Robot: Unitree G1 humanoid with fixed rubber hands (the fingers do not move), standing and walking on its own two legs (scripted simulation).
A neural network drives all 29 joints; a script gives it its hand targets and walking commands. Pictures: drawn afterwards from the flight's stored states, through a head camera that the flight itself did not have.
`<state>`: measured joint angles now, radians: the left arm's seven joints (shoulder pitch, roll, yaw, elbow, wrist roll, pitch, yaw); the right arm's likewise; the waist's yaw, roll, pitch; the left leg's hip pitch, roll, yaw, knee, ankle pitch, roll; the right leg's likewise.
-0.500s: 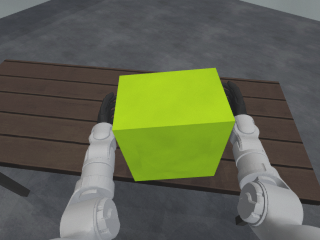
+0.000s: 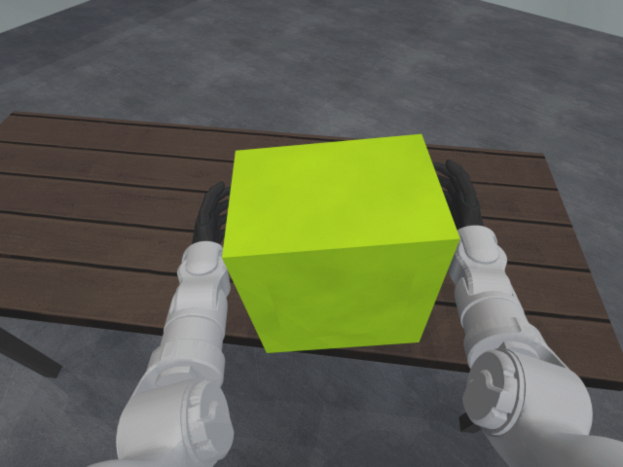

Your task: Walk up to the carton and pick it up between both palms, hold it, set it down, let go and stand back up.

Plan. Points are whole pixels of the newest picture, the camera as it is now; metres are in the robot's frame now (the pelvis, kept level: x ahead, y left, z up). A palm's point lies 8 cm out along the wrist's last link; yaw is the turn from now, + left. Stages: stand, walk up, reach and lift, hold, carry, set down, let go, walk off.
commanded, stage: set down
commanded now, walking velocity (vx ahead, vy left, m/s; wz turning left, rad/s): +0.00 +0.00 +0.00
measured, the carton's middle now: (335, 255) +0.41 +0.00 +0.00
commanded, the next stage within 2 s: none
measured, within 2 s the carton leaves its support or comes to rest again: rests again in 0.32 s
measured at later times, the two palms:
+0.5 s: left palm (215, 236) +0.39 +0.17 +0.06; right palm (466, 226) +0.41 -0.17 +0.07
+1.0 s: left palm (219, 236) +0.40 +0.17 +0.05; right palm (469, 232) +0.41 -0.18 +0.07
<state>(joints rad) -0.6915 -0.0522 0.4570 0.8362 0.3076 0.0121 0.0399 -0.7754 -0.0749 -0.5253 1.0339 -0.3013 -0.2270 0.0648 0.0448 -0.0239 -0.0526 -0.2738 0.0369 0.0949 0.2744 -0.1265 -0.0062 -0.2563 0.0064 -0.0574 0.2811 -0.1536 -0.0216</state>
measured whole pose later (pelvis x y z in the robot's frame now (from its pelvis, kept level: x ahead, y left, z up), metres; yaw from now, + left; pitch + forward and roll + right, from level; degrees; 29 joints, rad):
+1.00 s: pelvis +0.00 +0.00 +0.00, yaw -1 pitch +8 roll +0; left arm -0.69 -0.11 0.53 0.79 0.38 -0.04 0.02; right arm -0.71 -0.05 -0.57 0.94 -0.35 -0.24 0.11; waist 0.03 -0.03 -0.04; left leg -0.29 0.03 0.11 0.28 -0.14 0.00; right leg -0.28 0.00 -0.05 0.29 -0.16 -0.02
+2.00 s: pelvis -0.03 -0.01 -0.04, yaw +0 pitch +26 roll -1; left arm -1.01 0.29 -0.12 1.50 -0.33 -0.38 0.06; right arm -1.08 -0.42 0.21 1.59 0.49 -0.34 0.08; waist 0.07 -0.02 -0.29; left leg -0.88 0.08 0.04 0.63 -0.21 -0.03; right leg -0.84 0.03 -0.09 0.60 -0.22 -0.05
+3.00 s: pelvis -0.01 -0.01 +0.00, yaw +0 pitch +10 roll -1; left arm -0.97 0.37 0.05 0.85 -0.23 0.38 0.06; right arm -1.05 -0.56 0.17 1.12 0.52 0.20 0.09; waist 0.06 -0.01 -0.14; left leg -0.38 0.05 0.05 0.35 -0.14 -0.02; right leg -0.34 0.04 -0.04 0.31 -0.14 -0.04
